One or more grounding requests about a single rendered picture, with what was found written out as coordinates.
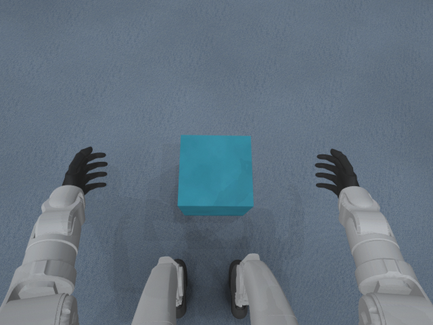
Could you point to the right robot foot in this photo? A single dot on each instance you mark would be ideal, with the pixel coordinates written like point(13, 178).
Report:
point(240, 311)

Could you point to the robot right forearm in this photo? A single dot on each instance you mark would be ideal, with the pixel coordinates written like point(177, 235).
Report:
point(380, 266)

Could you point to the carton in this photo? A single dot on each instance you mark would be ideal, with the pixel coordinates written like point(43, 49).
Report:
point(215, 175)

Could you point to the robot right hand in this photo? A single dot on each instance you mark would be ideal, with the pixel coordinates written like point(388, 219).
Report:
point(344, 175)

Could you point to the robot left hand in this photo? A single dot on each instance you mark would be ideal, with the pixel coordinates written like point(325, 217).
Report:
point(78, 169)

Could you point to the right robot upper arm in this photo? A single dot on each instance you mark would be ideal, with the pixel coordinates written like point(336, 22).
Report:
point(394, 309)

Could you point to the left robot upper arm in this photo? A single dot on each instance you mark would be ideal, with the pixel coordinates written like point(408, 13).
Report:
point(58, 309)

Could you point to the robot left forearm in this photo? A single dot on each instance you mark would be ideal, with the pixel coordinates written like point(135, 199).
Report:
point(48, 265)

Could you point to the robot right shin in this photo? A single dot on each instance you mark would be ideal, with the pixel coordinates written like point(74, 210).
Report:
point(239, 300)

